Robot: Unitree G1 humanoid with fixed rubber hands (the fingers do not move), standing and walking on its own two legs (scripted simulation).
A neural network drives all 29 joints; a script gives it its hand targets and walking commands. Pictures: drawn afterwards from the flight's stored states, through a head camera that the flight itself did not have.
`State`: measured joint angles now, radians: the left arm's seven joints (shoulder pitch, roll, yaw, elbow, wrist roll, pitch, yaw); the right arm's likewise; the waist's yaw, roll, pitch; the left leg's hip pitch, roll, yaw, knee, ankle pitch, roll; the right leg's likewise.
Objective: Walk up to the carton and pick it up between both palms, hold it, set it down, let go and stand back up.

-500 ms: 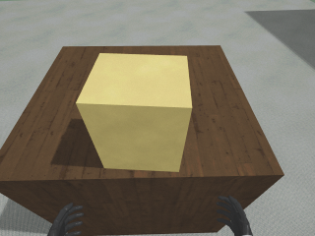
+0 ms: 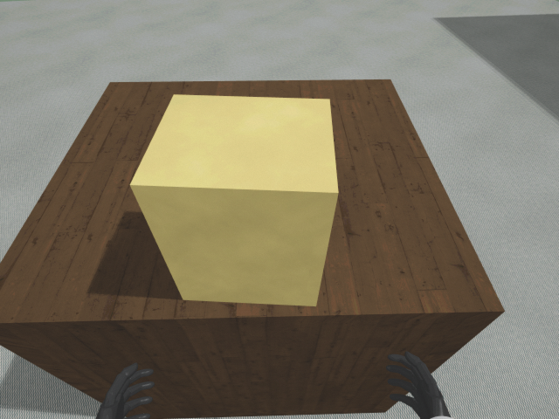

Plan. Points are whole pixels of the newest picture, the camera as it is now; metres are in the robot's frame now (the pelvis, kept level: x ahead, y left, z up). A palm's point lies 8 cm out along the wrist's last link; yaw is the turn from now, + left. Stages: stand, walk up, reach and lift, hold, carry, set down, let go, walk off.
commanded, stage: set down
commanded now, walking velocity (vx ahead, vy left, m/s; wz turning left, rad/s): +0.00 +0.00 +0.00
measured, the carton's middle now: (250, 208) +0.37 +0.03 +0.11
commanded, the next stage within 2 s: let go in 0.02 s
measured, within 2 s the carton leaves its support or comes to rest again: neither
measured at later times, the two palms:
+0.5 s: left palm (114, 413) +0.16 +0.23 -0.07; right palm (429, 398) +0.15 -0.22 -0.09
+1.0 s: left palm out of the picture +0.09 +0.26 -0.11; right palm out of the picture +0.05 -0.28 -0.12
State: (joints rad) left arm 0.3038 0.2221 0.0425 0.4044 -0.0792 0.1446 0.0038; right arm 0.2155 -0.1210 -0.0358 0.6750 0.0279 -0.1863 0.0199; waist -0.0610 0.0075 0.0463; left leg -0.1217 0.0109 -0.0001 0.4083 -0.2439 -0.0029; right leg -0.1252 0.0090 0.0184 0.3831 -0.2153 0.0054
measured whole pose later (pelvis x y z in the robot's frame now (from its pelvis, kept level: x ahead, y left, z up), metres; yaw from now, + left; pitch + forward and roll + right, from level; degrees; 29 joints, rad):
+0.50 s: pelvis +0.01 +0.00 +0.00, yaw +0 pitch -2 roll +0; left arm 0.29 0.22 0.04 0.43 -0.05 0.08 0.01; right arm 0.16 -0.14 -0.04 0.76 0.03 -0.23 0.03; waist -0.06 0.01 0.05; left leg -0.12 0.01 0.00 0.41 -0.26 0.00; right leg -0.13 0.01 0.02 0.38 -0.23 0.01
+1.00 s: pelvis +0.00 +0.00 +0.00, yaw +0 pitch -3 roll +0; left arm 0.28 0.27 0.04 0.78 -0.01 -0.01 0.01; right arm 0.20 -0.29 -0.04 0.97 0.03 -0.01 0.03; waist -0.06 0.00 0.04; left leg -0.12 0.01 0.01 0.41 -0.24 0.00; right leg -0.14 0.01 0.02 0.42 -0.23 0.00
